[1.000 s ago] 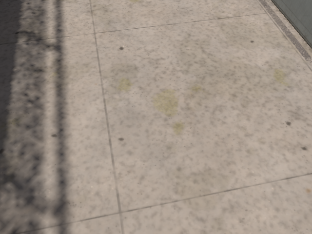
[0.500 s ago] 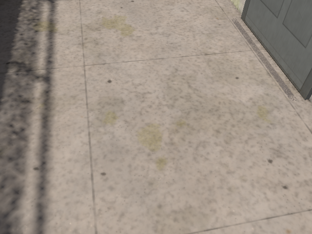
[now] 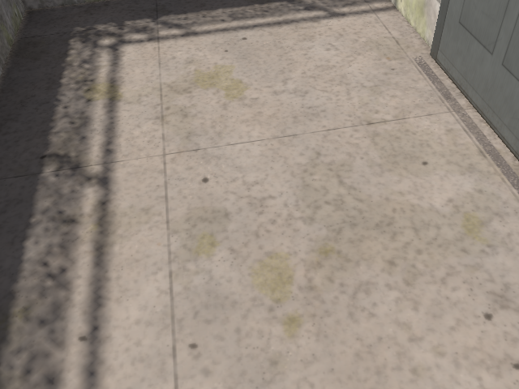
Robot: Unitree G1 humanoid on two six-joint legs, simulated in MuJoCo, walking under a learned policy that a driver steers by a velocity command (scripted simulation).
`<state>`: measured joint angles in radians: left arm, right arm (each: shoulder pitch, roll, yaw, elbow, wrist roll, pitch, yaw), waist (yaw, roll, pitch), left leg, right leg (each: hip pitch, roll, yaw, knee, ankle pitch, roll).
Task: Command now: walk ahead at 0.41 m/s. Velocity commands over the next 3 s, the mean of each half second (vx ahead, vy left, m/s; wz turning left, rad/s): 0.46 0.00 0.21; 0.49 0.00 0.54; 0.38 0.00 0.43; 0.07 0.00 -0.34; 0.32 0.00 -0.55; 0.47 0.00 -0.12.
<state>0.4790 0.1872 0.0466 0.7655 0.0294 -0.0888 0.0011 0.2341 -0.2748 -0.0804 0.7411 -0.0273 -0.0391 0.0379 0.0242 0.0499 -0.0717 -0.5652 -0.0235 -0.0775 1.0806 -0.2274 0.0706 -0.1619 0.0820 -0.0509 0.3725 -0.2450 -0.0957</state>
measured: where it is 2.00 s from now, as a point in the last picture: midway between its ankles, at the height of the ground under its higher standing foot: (204, 311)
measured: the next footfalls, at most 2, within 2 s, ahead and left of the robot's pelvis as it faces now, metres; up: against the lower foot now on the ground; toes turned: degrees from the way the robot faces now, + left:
left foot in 0.38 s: +0.38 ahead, +0.11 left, +0.00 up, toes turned +8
right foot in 0.92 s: +0.75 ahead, +0.07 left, +0.00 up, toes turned +25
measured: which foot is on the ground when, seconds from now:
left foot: up 0.00-0.36, down 0.38-0.92, up 0.94-1.00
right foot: down 0.00-0.36, up 0.38-0.90, down 0.92-1.00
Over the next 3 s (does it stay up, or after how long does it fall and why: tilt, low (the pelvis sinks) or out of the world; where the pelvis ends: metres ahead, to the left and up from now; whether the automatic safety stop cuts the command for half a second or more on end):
stays up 1.16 0.28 0.00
